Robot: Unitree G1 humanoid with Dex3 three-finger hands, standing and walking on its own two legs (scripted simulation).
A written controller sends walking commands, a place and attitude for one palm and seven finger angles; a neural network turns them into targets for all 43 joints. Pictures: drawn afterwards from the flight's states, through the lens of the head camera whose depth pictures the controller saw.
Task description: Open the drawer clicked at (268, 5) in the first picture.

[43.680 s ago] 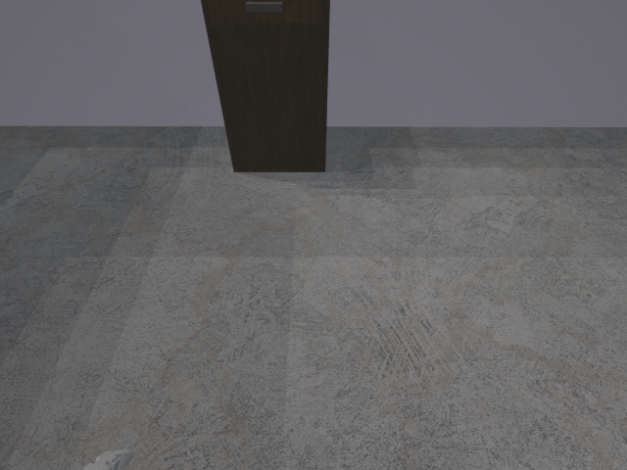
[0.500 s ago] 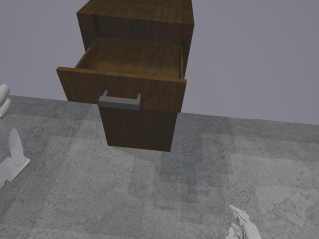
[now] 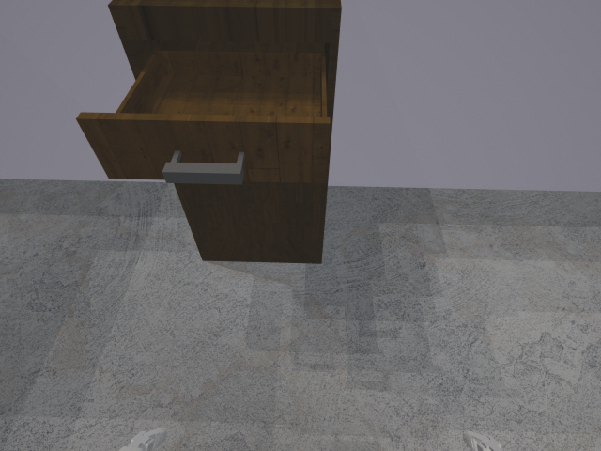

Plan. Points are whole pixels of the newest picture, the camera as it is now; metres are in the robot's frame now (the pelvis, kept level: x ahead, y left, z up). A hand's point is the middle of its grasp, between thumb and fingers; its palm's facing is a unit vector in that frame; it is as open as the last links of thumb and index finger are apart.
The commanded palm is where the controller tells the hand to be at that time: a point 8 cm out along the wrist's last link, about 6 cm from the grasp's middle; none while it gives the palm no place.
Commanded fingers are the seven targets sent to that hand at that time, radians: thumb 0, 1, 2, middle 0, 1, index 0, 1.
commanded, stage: let the arm hang, fingers relaxed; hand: left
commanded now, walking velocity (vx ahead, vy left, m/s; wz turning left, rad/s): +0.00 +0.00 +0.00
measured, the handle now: (206, 164) +0.57 +0.19 +0.04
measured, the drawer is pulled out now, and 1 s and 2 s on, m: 0.30 0.30 0.30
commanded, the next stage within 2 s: look to check the result in 0.84 s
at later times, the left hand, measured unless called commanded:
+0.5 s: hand out of the picture +0.00 +0.20 -0.15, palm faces +0.03 -0.96 -0.27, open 7.4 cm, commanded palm none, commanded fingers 0.00 0.90 0.90 -0.20 -0.30 -0.20 -0.30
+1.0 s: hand out of the picture +0.04 +0.17 -0.16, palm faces +0.03 -0.98 -0.20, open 7.4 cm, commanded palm none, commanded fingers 0.00 0.90 0.90 -0.20 -0.30 -0.20 -0.30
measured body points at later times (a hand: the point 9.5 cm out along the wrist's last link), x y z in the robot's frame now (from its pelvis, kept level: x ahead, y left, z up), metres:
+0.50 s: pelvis +0.01 -0.01 +0.01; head +0.02 -0.02 +0.46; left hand +0.00 +0.25 -0.13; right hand +0.02 -0.23 -0.15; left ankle +0.05 +0.10 -0.73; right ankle +0.02 -0.11 -0.73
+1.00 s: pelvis +0.03 -0.01 +0.02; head +0.05 -0.01 +0.47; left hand +0.03 +0.22 -0.14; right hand +0.02 -0.22 -0.15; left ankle +0.05 +0.10 -0.73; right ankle +0.02 -0.11 -0.73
